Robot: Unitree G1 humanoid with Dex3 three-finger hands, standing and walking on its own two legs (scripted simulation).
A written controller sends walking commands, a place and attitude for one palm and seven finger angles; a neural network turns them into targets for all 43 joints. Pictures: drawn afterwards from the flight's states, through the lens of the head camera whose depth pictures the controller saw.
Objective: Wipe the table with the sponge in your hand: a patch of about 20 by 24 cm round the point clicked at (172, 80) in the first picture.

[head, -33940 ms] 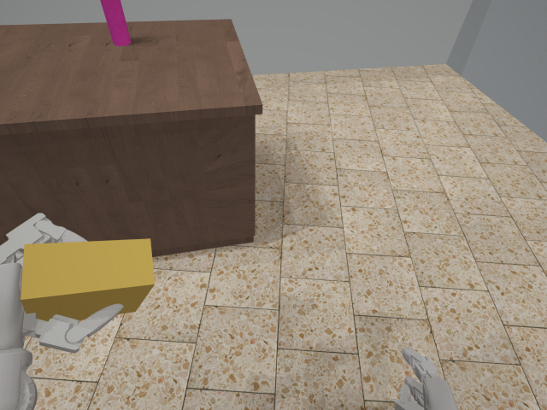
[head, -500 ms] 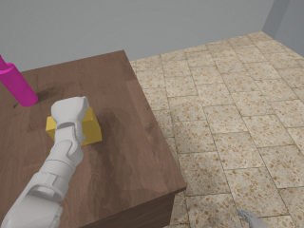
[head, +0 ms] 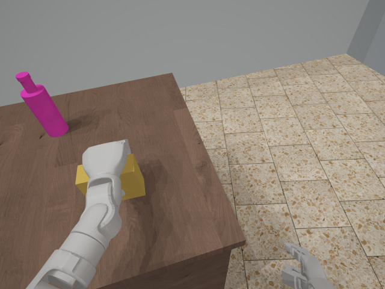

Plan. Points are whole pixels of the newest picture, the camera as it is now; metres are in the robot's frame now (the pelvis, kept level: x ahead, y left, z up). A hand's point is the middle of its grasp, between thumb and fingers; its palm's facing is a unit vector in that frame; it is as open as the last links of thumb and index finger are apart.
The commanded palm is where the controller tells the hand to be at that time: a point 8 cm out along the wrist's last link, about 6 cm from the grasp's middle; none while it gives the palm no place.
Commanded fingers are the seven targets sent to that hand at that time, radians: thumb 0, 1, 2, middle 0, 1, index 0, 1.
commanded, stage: wipe back along the middle lane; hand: left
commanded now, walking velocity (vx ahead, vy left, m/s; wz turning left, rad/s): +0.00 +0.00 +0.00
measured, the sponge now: (115, 185) +0.34 +0.24 +0.01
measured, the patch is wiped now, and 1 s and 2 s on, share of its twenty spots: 0.70 0.95 0.95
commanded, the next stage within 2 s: slide across to the third lane in 0.76 s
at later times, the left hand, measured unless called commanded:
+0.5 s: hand (120, 190) +0.29 +0.20 +0.06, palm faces +0.05 -0.07 -1.00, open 9.6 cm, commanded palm +0.25 +0.18 +0.09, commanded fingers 0.00 0.10 1.30 -1.20 -1.60 -1.20 -1.60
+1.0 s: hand (124, 203) +0.27 +0.18 +0.05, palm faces +0.04 -0.08 -1.00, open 9.6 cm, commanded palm +0.23 +0.16 +0.10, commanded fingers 0.00 0.10 1.30 -1.20 -1.60 -1.20 -1.60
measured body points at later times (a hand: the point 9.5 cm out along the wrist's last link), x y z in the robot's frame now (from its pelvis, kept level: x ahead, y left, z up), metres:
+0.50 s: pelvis +0.00 -0.01 +0.00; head -0.01 -0.05 +0.45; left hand +0.29 +0.20 +0.11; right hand +0.22 -0.22 -0.10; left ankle -0.03 +0.11 -0.74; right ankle -0.03 -0.13 -0.74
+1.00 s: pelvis -0.01 -0.02 +0.00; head -0.03 -0.07 +0.45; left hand +0.26 +0.18 +0.11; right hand +0.22 -0.23 -0.09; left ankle -0.03 +0.11 -0.74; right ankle -0.03 -0.13 -0.74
